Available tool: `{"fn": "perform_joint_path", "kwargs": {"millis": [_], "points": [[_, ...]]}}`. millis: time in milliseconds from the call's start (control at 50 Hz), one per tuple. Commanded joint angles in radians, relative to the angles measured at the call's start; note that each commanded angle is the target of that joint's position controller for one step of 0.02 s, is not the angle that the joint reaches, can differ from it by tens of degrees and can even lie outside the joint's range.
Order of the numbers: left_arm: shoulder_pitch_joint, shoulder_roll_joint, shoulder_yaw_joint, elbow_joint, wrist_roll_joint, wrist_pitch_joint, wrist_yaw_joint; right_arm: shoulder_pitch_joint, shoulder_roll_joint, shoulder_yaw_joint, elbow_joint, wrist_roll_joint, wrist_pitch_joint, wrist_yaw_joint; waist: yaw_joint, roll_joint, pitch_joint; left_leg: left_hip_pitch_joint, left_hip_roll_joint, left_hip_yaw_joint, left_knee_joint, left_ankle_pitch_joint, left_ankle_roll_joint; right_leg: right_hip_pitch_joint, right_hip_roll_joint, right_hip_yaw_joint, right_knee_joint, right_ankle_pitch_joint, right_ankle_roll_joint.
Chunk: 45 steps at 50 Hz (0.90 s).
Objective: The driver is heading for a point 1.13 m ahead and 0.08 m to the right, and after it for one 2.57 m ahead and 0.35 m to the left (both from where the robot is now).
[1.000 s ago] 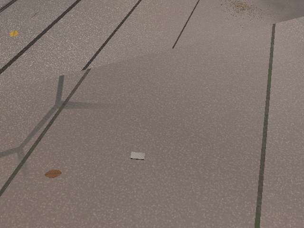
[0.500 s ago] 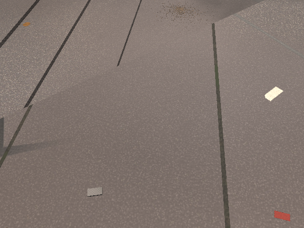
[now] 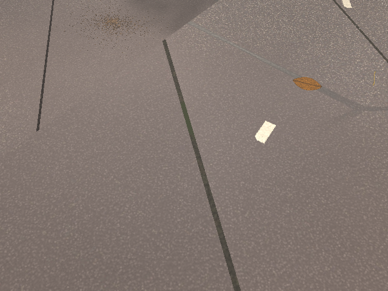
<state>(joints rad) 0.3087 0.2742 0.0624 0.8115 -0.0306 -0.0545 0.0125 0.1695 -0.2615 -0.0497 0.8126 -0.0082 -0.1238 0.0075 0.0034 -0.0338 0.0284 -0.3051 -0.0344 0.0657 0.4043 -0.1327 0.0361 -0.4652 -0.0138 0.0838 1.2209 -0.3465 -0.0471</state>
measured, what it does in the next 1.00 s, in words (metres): walks ahead: right foot, then left foot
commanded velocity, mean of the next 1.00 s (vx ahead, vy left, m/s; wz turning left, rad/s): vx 0.13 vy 0.00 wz -0.24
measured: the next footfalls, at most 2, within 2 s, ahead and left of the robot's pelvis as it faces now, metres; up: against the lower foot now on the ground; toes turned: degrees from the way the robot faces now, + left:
right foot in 0.32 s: +0.28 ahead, -0.15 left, +0.00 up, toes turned -9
left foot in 0.74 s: +0.30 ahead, +0.08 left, +0.00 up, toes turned -16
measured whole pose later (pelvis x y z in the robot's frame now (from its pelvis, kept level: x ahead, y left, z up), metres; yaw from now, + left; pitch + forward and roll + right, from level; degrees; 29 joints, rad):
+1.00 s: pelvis +0.23 -0.04 -0.01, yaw -9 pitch +1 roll -2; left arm 0.17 0.26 0.08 0.64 0.02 0.00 0.02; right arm 0.22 -0.29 -0.06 0.71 0.02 0.01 -0.02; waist -0.02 0.03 0.02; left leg -0.35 -0.01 -0.12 0.67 -0.35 0.00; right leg -0.33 0.05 -0.04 0.58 -0.27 -0.03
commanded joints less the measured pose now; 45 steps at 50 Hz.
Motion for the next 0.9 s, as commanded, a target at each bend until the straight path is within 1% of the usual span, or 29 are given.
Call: {"fn": "perform_joint_path", "kwargs": {"millis": [20, 60, 100, 160, 220, 260, 280, 300, 320, 340, 360, 380, 400, 420, 440, 480, 540, 580, 640, 680, 700, 720, 740, 760, 780, 800, 820, 840, 900], "points": [[0.036, 0.026, 0.011, -0.078, -0.004, 0.006, -0.005, 0.016, -0.084, -0.023, -0.025, 0.001, -0.017, 0.004, 0.006, 0.108, -0.038, 0.139, 0.283, -0.246, -0.259, 0.035, 0.166, -0.169, -0.118, 0.031, -0.003, 0.062, 0.004], [-0.018, 0.027, 0.011, -0.118, 0.007, 0.016, 0.000, 0.010, -0.114, -0.032, -0.012, 0.001, -0.021, 0.004, 0.012, 0.086, 0.005, 0.117, 0.295, -0.162, -0.259, 0.288, 0.185, -0.214, -0.119, 0.025, -0.076, 0.096, 0.023], [-0.042, 0.028, 0.009, -0.146, 0.016, 0.013, -0.003, 0.006, -0.143, -0.040, -0.007, -0.001, -0.012, -0.003, 0.017, 0.085, -0.006, 0.131, 0.287, -0.068, -0.233, 0.485, 0.183, -0.213, -0.111, 0.000, -0.194, 0.180, 0.040], [-0.127, 0.018, 0.001, -0.180, 0.017, 0.006, -0.029, -0.004, -0.164, -0.041, -0.013, 0.006, 0.013, -0.020, -0.013, 0.098, -0.029, 0.135, 0.246, 0.053, -0.192, 0.521, 0.148, -0.124, -0.082, -0.075, -0.409, 0.366, 0.041], [-0.193, 0.041, 0.010, -0.226, 0.017, 0.013, -0.054, 0.022, -0.193, -0.045, -0.007, 0.025, 0.036, -0.029, -0.035, 0.115, -0.052, 0.214, 0.272, 0.068, -0.125, 0.481, 0.120, -0.085, -0.060, -0.098, -0.535, 0.373, 0.022], [-0.193, 0.072, 0.025, -0.252, 0.022, 0.018, -0.066, 0.016, -0.212, -0.053, -0.010, 0.040, 0.052, -0.034, -0.022, 0.127, -0.062, 0.260, 0.299, 0.066, -0.046, 0.502, 0.100, -0.059, -0.036, -0.118, -0.582, 0.277, -0.007], [-0.158, 0.090, 0.035, -0.252, 0.025, 0.018, -0.068, 0.007, -0.220, -0.057, -0.014, 0.047, 0.060, -0.038, 0.000, 0.129, -0.079, 0.271, 0.297, 0.072, 0.030, 0.552, 0.085, -0.011, -0.010, -0.137, -0.619, 0.242, -0.028], [-0.066, 0.116, 0.053, -0.231, 0.027, 0.015, -0.066, -0.002, -0.209, -0.055, -0.019, 0.050, 0.069, -0.041, 0.050, 0.104, -0.118, 0.255, 0.265, 0.096, 0.173, 0.561, 0.058, 0.104, 0.030, -0.155, -0.703, 0.286, -0.056], [0.036, 0.183, 0.082, -0.205, 0.030, 0.012, -0.049, 0.046, -0.174, -0.044, -0.019, 0.032, 0.072, -0.039, 0.084, 0.014, -0.172, 0.158, 0.191, 0.121, 0.394, 0.429, 0.005, 0.288, 0.034, -0.108, -0.763, 0.514, -0.098], [0.057, 0.288, 0.099, -0.221, 0.033, 0.020, -0.024, 0.110, -0.069, -0.008, -0.053, -0.035, 0.068, -0.028, 0.019, -0.246, -0.239, -0.162, 0.082, 0.124, 0.735, -0.369, -0.060, 0.548, -0.221, 0.227, -0.680, 1.011, -0.205], [0.023, 0.299, 0.086, -0.280, 0.052, 0.013, -0.029, 0.175, -0.097, 0.001, -0.070, -0.016, 0.057, -0.013, -0.001, -0.280, -0.446, -0.354, -0.032, -0.082, 1.003, -0.609, -0.079, 0.712, -0.398, 0.614, -0.767, 0.897, -0.410], [-0.005, 0.222, 0.070, -0.297, 0.046, 0.013, -0.039, 0.086, -0.176, -0.020, -0.073, 0.012, 0.057, -0.005, 0.056, -0.098, -0.432, -0.396, 0.020, -0.172, 1.031, -0.493, -0.066, 0.662, -0.337, 0.527, -0.811, 0.754, -0.359], [-0.054, 0.189, 0.059, -0.296, 0.031, 0.013, -0.037, 0.024, -0.168, -0.017, -0.097, 0.020, 0.063, -0.008, 0.037, -0.042, -0.327, -0.418, 0.047, -0.161, 0.980, -0.399, -0.057, 0.558, -0.287, 0.418, -0.817, 0.646, -0.299], [-0.087, 0.164, 0.052, -0.294, 0.018, 0.020, -0.032, 0.014, -0.147, -0.016, -0.085, 0.008, 0.074, -0.020, 0.011, 0.032, -0.255, -0.400, 0.083, -0.161, 0.909, -0.341, -0.064, 0.445, -0.237, 0.348, -0.830, 0.571, -0.249], [-0.119, 0.151, 0.046, -0.300, 0.016, 0.028, -0.026, 0.010, -0.154, -0.019, -0.091, 0.002, 0.087, -0.030, -0.015, 0.013, -0.216, -0.348, 0.097, -0.163, 0.839, -0.310, -0.068, 0.336, -0.205, 0.311, -0.852, 0.527, -0.229], [-0.157, 0.147, 0.043, -0.311, 0.041, 0.033, -0.021, 0.046, -0.139, -0.019, -0.080, 0.003, 0.108, -0.032, -0.047, -0.032, -0.203, -0.242, 0.081, -0.128, 0.766, -0.272, -0.077, 0.214, -0.167, 0.251, -0.876, 0.545, -0.217], [-0.135, 0.152, 0.043, -0.295, 0.044, 0.031, -0.006, 0.039, -0.104, -0.009, -0.078, 0.002, 0.120, -0.046, -0.031, -0.047, -0.220, -0.204, 0.071, -0.119, 0.646, -0.251, -0.098, 0.193, -0.161, 0.218, -0.875, 0.545, -0.221], [-0.151, 0.124, 0.030, -0.290, 0.047, 0.036, 0.003, 0.036, -0.090, -0.004, -0.073, 0.005, 0.129, -0.049, -0.023, -0.063, -0.228, -0.166, 0.089, -0.120, 0.576, -0.210, -0.103, 0.178, -0.158, 0.195, -0.886, 0.401, -0.207], [-0.158, 0.068, 0.005, -0.259, 0.064, 0.035, 0.000, 0.018, -0.070, 0.002, -0.070, 0.007, 0.135, -0.041, -0.003, -0.099, -0.188, -0.052, 0.103, -0.105, 0.439, -0.180, -0.095, 0.104, -0.144, 0.162, -0.920, 0.133, -0.183], [-0.147, 0.077, 0.003, -0.231, 0.068, 0.033, -0.008, 0.012, -0.079, 0.000, -0.075, 0.008, 0.130, -0.033, 0.006, -0.109, -0.140, -0.006, 0.087, -0.082, 0.358, -0.192, -0.079, 0.086, -0.152, 0.167, -0.921, 0.009, -0.172], [-0.158, 0.091, 0.005, -0.226, 0.064, 0.035, -0.007, 0.016, -0.086, -0.003, -0.078, 0.009, 0.126, -0.029, -0.003, -0.103, -0.114, 0.015, 0.074, -0.062, 0.291, -0.172, -0.064, 0.083, -0.152, 0.167, -0.909, -0.028, -0.161], [-0.156, 0.098, 0.006, -0.219, 0.057, 0.037, -0.003, 0.025, -0.090, -0.006, -0.078, 0.008, 0.123, -0.025, -0.011, -0.093, -0.095, 0.038, 0.059, -0.042, 0.212, -0.140, -0.044, 0.085, -0.146, 0.164, -0.892, -0.049, -0.141], [-0.128, 0.100, 0.007, -0.206, 0.049, 0.038, 0.002, 0.026, -0.102, -0.007, -0.085, 0.000, 0.121, -0.021, -0.010, -0.074, -0.077, 0.043, 0.062, -0.052, 0.138, -0.089, -0.022, 0.100, -0.130, 0.157, -0.869, -0.050, -0.106], [-0.114, 0.099, 0.008, -0.206, 0.049, 0.037, 0.010, 0.020, -0.139, -0.011, -0.103, -0.011, 0.118, -0.020, 0.006, -0.022, -0.065, 0.032, 0.120, -0.139, 0.100, 0.031, 0.012, 0.106, -0.096, 0.129, -0.798, -0.033, -0.060], [-0.070, 0.091, 0.010, -0.211, 0.061, 0.034, 0.015, 0.010, -0.199, -0.026, -0.110, -0.003, 0.119, -0.022, 0.057, 0.121, -0.061, 0.019, 0.188, -0.236, 0.068, 0.113, 0.056, 0.093, -0.002, 0.025, -0.710, -0.043, -0.013], [-0.116, 0.077, 0.012, -0.217, 0.061, 0.031, 0.020, 0.011, -0.196, -0.036, -0.105, 0.007, 0.120, -0.019, 0.035, 0.240, -0.030, -0.068, 0.223, -0.336, -0.018, -0.012, 0.107, 0.122, 0.067, -0.095, -0.629, 0.026, 0.031], [-0.175, 0.080, 0.016, -0.234, 0.055, 0.032, 0.024, -0.004, -0.168, -0.028, -0.119, 0.001, 0.116, -0.019, 0.018, 0.260, -0.003, -0.086, 0.247, -0.403, -0.063, -0.038, 0.122, 0.118, 0.070, -0.090, -0.593, 0.063, 0.033], [-0.197, 0.066, 0.018, -0.241, 0.049, 0.036, 0.026, -0.008, -0.164, -0.029, -0.124, -0.002, 0.112, -0.023, 0.012, 0.270, -0.011, -0.064, 0.253, -0.425, -0.060, -0.009, 0.123, 0.118, 0.070, -0.082, -0.582, 0.073, 0.025], [-0.180, 0.046, 0.024, -0.245, 0.047, 0.040, 0.018, -0.007, -0.173, -0.041, -0.154, 0.018, 0.106, -0.030, 0.009, 0.244, -0.063, 0.023, 0.229, -0.427, 0.017, 0.139, 0.122, 0.134, 0.063, -0.069, -0.607, 0.105, 0.005]]}}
